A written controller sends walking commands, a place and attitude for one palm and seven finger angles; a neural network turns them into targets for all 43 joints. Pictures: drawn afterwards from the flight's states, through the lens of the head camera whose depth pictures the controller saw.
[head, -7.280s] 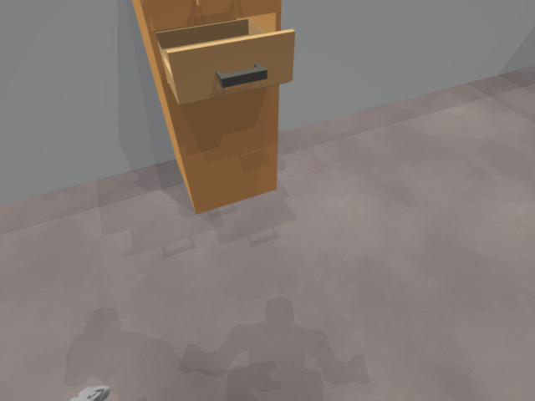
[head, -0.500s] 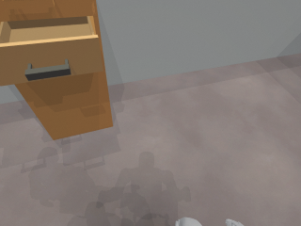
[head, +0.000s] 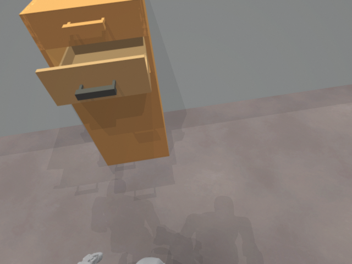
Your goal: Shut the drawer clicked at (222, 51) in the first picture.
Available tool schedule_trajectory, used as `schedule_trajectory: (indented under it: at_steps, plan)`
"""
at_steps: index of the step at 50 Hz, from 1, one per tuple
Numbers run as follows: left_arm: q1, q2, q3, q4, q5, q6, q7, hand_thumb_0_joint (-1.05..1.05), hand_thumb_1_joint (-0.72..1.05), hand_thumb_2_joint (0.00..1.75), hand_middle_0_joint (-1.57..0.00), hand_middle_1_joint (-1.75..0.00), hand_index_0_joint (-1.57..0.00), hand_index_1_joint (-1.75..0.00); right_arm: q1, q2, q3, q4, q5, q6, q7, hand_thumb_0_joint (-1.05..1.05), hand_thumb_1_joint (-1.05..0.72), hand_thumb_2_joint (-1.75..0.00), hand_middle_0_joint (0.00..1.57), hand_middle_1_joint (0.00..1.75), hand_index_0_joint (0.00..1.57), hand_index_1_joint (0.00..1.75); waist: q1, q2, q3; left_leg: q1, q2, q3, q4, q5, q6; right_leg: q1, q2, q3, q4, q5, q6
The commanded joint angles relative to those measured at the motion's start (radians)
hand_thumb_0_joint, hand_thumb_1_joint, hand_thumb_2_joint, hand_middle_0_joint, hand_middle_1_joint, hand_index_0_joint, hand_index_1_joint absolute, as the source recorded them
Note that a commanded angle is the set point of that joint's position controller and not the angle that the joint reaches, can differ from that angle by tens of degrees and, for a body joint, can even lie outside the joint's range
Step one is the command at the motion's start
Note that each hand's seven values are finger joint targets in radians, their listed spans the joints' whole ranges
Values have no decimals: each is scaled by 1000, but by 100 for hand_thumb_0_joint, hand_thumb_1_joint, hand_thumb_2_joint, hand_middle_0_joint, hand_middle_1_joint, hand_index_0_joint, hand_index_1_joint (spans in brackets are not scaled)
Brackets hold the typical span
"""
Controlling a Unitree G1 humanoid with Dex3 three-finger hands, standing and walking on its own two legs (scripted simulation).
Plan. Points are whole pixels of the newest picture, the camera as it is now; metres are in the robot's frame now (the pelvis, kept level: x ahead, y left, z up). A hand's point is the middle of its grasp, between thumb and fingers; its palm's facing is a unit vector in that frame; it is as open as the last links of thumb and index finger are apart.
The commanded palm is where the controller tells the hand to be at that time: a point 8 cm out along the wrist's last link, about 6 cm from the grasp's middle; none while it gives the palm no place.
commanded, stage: turn to face it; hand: left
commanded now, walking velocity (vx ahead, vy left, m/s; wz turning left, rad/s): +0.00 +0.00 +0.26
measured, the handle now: (97, 88) +0.70 +0.31 +0.00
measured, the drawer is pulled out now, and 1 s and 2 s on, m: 0.16 0.16 0.16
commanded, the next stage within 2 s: take the last steps up to it in 0.02 s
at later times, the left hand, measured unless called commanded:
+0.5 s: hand out of the picture -0.03 +0.25 -0.18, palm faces +0.16 -0.97 -0.19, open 7.4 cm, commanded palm none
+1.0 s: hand (118, 232) +0.24 +0.19 -0.16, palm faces +0.13 -0.96 -0.24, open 7.3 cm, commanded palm none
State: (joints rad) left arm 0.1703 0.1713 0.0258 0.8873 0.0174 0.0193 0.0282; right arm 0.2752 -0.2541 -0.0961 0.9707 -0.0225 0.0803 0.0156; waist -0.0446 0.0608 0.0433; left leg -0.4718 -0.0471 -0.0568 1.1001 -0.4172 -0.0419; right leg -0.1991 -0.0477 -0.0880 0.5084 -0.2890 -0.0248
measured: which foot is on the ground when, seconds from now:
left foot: up 0.00-0.30, down 0.32-0.80, up 0.82-1.00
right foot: down 0.00-0.32, up 0.34-0.78, down 0.80-1.00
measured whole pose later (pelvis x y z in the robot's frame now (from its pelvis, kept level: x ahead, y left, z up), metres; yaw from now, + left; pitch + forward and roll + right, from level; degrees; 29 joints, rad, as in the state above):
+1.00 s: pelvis +0.19 +0.00 +0.00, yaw +5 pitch -2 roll +1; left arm 0.20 0.16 0.05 1.05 0.01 -0.06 0.02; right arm 0.33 -0.18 -0.06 1.10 -0.03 0.00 0.00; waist -0.03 0.04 0.05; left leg -0.46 0.10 0.02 1.18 -0.30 0.01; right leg -0.23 0.00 -0.16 0.47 -0.20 -0.09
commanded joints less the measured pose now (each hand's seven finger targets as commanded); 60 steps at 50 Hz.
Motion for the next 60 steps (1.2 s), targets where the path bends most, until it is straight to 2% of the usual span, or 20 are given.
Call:
schedule_trajectory:
  at_steps: [1,6,9,13,14,15,16,17,20,24,31,35,38,39,40,41,43,44,48,60]
  plan:
    - [4,184,51,-56,0,-32,9,0,90,90,-20,-30,-20,-30,-13,-49,-2,-58,3,-19,1,0,-90,-90,20,30,20,30,26,-221,26,-40,65,20,52,52,-22,-13,-240,126,-229,251,-76]
    - [109,216,62,-4,11,-29,5,0,90,90,-20,-30,-20,-30,-107,-29,14,-68,9,-24,-3,0,-90,-90,20,30,20,30,78,-246,11,26,66,69,-174,-33,-25,51,-262,124,-197,356,-102]
    - [162,227,67,35,14,-34,-1,0,90,90,-20,-30,-20,-30,-132,-15,29,-70,7,-42,-1,0,-90,-90,20,30,20,30,104,-270,-30,79,64,100,-310,-43,-10,94,-276,152,-212,242,-103]
    - [159,213,60,77,8,-36,-12,0,90,90,-20,-30,-20,-30,-32,-5,40,-25,3,-80,-4,0,-90,-90,20,30,20,30,57,-236,-58,329,34,163,-640,69,22,-2,-217,105,-153,-12,-52]
    - [141,180,53,77,-2,-32,-15,0,90,90,-20,-30,-20,-30,33,-37,34,-1,5,-94,-9,0,-90,-90,20,30,20,30,21,-129,-69,472,76,112,-750,110,34,-110,-176,56,-59,-91,-13]
    - [137,115,40,63,-9,-28,-23,0,90,90,-20,-30,-20,-30,108,-128,13,21,-4,-102,-19,0,-90,-90,20,30,20,30,-16,140,-81,595,283,-167,-824,30,105,-304,-66,-41,162,-184,44]
    - [94,83,24,36,2,-32,-24,0,90,90,-20,-30,-20,-30,174,-185,2,32,-3,-96,-25,0,-90,-90,20,30,20,30,-41,269,-44,607,428,-335,-895,38,178,-445,-17,-58,336,-308,62]
    - [36,106,29,25,8,-34,-24,0,90,90,-20,-30,-20,-30,174,-182,7,35,-10,-90,-29,0,-90,-90,20,30,20,30,-53,171,42,521,465,-347,-913,27,237,-485,-44,2,441,-292,47]
    - [49,112,34,87,11,-28,-42,0,90,90,-20,-30,-20,-30,63,-74,41,23,-5,-108,-41,0,-90,-90,20,30,20,30,4,136,157,376,350,-183,-944,139,196,-460,-74,59,565,-93,50]
    - [110,95,30,135,7,-27,-49,0,90,90,-20,-30,-20,-30,104,-52,44,43,5,-137,-47,0,-90,-90,20,30,20,30,34,48,103,455,298,-38,-910,496,190,-454,-58,36,596,19,74]
    - [-40,77,24,86,-1,-25,-54,0,90,90,-20,-30,-20,-30,193,-47,43,98,0,-146,-54,0,-90,-90,20,30,20,30,8,67,130,512,320,-4,-897,590,200,-488,-69,12,388,75,67]
    - [-94,64,25,67,-6,-36,-57,0,90,90,-20,-30,-20,-30,198,-63,38,120,-10,-142,-54,0,-90,-90,20,30,20,30,3,76,135,468,333,14,-852,628,190,-340,-38,-19,200,51,32]
    - [127,100,44,134,-2,-54,-52,0,90,90,-20,-30,-20,-30,165,-80,35,129,-2,-141,-53,0,-90,-90,20,30,20,30,111,23,18,392,294,71,-599,794,153,13,32,-57,65,102,-2]
    - [268,145,58,178,4,-68,-47,0,90,90,-20,-30,-20,-30,165,-67,36,128,6,-144,-45,0,-90,-90,20,30,20,30,172,-48,-63,285,234,106,-404,696,118,219,0,-5,19,134,-22]
    - [385,244,86,207,14,-82,-33,0,90,90,-20,-30,-20,-30,211,-3,42,114,19,-146,-35,0,-90,-90,20,30,20,30,200,-276,-192,76,104,169,-83,239,72,415,-263,344,-70,133,-113]
    - [407,304,91,209,-9,-79,-26,0,90,90,-20,-30,-20,-30,203,12,47,82,24,-137,-35,0,-90,-90,20,30,20,30,171,-333,-228,-29,42,90,183,-166,70,389,-422,620,-220,175,-193]
    - [213,223,75,160,-13,-70,-19,0,90,90,-20,-30,-20,-30,98,14,35,86,20,-128,-28,0,-90,-90,20,30,20,30,134,-161,-42,-80,141,28,267,-29,87,125,-367,519,-316,-154,-183]
    - [135,180,60,140,-12,-72,-16,0,90,90,-20,-30,-20,-30,87,27,36,84,10,-123,-26,0,-90,-90,20,30,20,30,89,-76,9,-68,167,20,237,42,80,11,-335,427,-321,-149,-159]
    - [77,84,27,132,-4,-90,-14,0,90,90,-20,-30,-20,-30,176,76,40,118,-6,-84,-18,0,-90,-90,20,30,20,30,4,-156,44,37,177,58,84,165,45,-162,-215,144,-369,42,-99]
    - [255,88,26,214,2,-102,-12,0,90,90,-20,-30,-20,-30,-90,71,47,37,2,-106,-5,0,-90,-90,20,30,20,30,80,-166,42,-15,146,121,-378,163,17,102,-224,123,-302,390,-139]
